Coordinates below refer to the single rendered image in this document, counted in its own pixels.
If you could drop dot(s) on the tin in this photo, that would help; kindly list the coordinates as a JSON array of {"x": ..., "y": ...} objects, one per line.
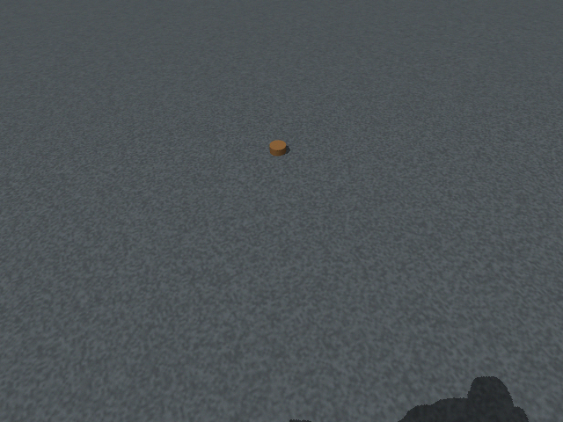
[{"x": 277, "y": 148}]

